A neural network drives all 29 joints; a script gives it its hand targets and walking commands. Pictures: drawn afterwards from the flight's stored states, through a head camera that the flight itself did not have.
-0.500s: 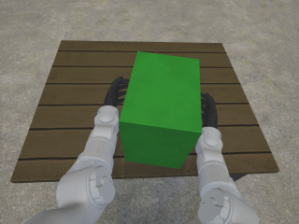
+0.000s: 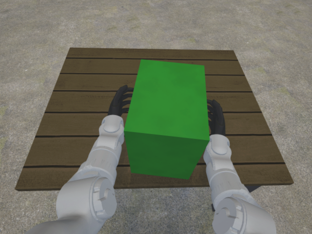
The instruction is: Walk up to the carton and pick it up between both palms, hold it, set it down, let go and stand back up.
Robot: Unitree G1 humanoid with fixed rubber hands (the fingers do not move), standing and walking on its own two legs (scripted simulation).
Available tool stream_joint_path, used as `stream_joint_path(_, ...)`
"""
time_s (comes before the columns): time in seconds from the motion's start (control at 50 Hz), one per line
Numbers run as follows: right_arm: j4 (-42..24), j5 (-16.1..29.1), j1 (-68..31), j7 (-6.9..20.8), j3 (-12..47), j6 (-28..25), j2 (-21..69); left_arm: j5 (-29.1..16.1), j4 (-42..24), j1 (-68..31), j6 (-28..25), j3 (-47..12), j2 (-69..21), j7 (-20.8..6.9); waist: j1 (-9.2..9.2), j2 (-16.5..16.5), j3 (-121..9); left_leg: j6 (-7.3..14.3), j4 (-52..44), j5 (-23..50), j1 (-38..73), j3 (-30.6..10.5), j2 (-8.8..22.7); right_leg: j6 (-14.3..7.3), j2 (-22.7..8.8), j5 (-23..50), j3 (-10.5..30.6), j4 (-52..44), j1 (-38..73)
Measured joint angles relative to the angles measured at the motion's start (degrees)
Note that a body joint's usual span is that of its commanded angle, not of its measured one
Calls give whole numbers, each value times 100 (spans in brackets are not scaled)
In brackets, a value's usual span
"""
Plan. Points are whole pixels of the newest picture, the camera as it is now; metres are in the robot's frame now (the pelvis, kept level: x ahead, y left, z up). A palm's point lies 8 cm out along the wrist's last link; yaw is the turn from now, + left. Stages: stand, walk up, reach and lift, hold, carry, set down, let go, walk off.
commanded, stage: reach and lift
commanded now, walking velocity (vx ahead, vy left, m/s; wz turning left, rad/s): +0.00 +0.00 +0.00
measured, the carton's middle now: (165, 121) +0.44 -0.03 -0.01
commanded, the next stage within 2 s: none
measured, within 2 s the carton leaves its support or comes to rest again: leaves its support in 0.20 s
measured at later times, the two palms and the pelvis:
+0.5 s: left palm (106, 108) +0.41 +0.13 +0.10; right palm (217, 122) +0.37 -0.14 +0.09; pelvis -0.01 +0.01 +0.00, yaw +1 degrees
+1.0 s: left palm (99, 110) +0.37 +0.13 +0.13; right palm (222, 123) +0.35 -0.14 +0.12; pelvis -0.04 +0.00 +0.00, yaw +1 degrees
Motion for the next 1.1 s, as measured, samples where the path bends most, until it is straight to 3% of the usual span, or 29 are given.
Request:
stream_joint_path(0.28, 251, 600, -58, -127, 599, 349, -169, -583, 211, 38, 261, -620, 233, 204, -25, 18, -241, 2, 99, 8, -44, -50, -14, 1, -16, 31, -54, 21, 12)
stream_joint_path(0.42, 168, 1116, -188, -158, 1008, 826, -270, -843, 112, -27, 649, -847, 329, 268, -76, 57, -221, 23, 171, -38, 217, -69, -31, 23, -33, -3, -72, 59, 297)
stream_joint_path(0.7, -178, 1757, -459, -147, 1494, 1833, -426, -608, -915, -15, 1906, -590, 192, 165, -163, -132, 145, 48, 83, -5, 980, -28, -58, 46, -61, -18, -31, 80, 998)
stream_joint_path(1.1, -594, 2323, -356, -218, 2147, 2290, -575, -709, -2050, 276, 2822, -855, 108, 195, -90, -130, 306, 35, 164, 52, 1100, -76, -45, 19, -52, 1, -81, 193, 1120)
